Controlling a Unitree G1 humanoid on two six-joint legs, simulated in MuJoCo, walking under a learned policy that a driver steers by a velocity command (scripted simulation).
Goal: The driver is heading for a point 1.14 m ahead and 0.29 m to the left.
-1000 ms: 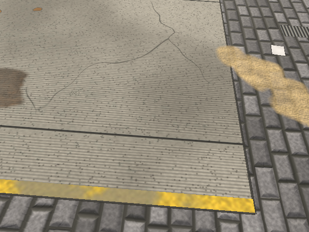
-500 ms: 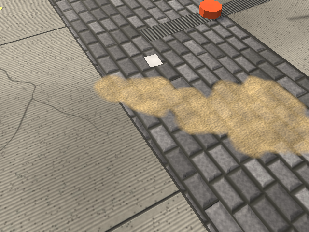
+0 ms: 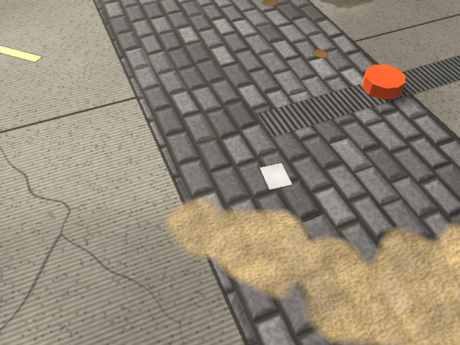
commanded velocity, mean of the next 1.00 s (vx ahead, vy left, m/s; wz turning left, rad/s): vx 1.00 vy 0.00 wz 0.42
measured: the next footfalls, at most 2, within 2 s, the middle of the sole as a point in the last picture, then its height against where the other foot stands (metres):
left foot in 0.16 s outside the picture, level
right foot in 0.60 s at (223, 248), level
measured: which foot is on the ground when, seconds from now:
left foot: up 0.00-0.14, down 0.16-0.62, up 0.64-0.98, down 1.00-1.00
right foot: down 0.00-0.16, up 0.18-0.58, down 0.60-1.00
